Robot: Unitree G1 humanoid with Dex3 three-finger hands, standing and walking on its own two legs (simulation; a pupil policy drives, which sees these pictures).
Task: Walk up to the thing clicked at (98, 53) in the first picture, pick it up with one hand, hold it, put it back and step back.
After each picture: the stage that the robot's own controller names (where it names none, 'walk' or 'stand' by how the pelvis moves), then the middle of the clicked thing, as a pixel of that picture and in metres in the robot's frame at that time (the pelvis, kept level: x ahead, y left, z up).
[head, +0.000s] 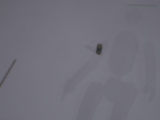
stand; (99, 49) +1.28 -0.21 -0.72
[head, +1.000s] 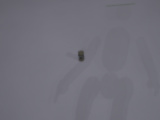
walk; (81, 56) +1.18 +0.10 -0.70
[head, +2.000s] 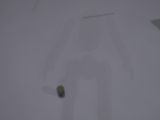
walk; (61, 91) +0.71 +0.21 -0.71
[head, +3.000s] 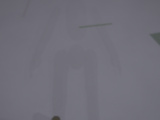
walk; out of the picture +0.43 +0.13 -0.71
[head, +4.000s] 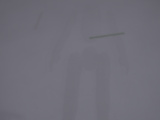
stand; out of the picture +0.33 +0.15 -0.72
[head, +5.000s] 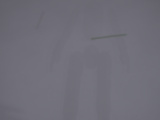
stand; out of the picture +0.31 +0.14 -0.72
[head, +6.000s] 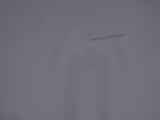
stand; out of the picture +0.33 +0.14 -0.73
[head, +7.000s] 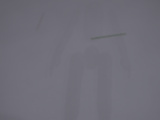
stand; out of the picture +0.33 +0.15 -0.73
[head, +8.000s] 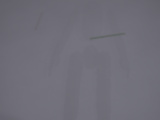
stand; out of the picture +0.32 +0.15 -0.73
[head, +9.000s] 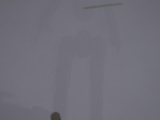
go down; (55, 118) +0.34 +0.14 -0.66
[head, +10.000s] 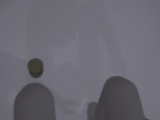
go down; (36, 68) +0.43 +0.15 -0.30
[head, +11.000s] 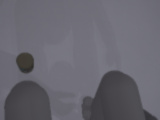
close in; (25, 63) +0.42 +0.16 -0.28
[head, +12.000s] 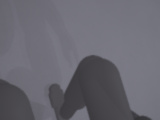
close; out of the picture +0.43 +0.19 -0.24
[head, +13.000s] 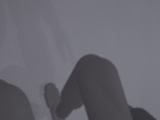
close; out of the picture +0.42 +0.20 -0.23
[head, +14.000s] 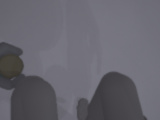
lift; (8, 68) +0.35 +0.22 -0.13
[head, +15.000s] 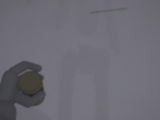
hold; (32, 89) +0.31 +0.17 +0.03
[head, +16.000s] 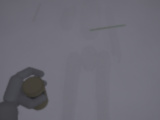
hold; (36, 94) +0.31 +0.17 +0.02
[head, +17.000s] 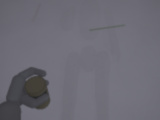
hold; (38, 93) +0.31 +0.16 +0.01
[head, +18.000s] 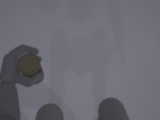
crouch; (32, 70) +0.39 +0.16 -0.07
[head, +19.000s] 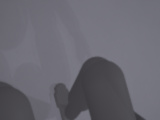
lower; out of the picture +0.44 +0.22 -0.21
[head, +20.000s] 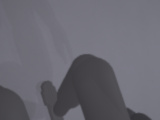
lower; out of the picture +0.44 +0.23 -0.24
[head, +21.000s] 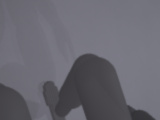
lower; out of the picture +0.44 +0.23 -0.24
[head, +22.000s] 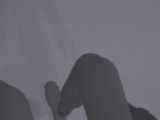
lower; out of the picture +0.44 +0.22 -0.23
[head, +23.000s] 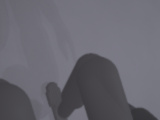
loosen; out of the picture +0.43 +0.22 -0.23
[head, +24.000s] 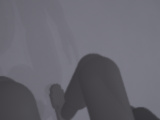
withdraw; out of the picture +0.41 +0.20 -0.23
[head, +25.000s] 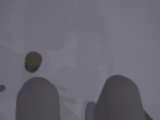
stand; (32, 62) +0.42 +0.16 -0.28
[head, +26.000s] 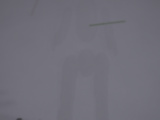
stand; out of the picture +0.34 +0.13 -0.64
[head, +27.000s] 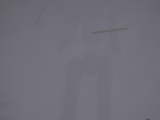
stand; out of the picture +0.35 +0.15 -0.67
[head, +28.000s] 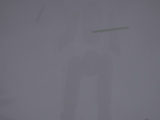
stand; out of the picture +0.34 +0.14 -0.67
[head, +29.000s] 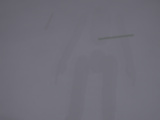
walk; out of the picture +0.37 +0.15 -0.72
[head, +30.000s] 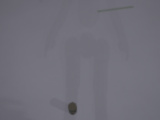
walk; (72, 108) +0.44 +0.08 -0.70
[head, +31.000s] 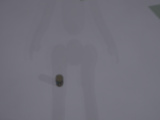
walk; (59, 80) +0.68 +0.14 -0.71
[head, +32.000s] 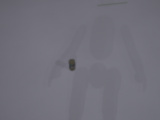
stand; (72, 64) +0.99 +0.14 -0.70
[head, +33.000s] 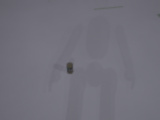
stand; (69, 68) +0.99 +0.13 -0.72
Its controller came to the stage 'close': yes
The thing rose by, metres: 0.73
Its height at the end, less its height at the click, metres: +0.00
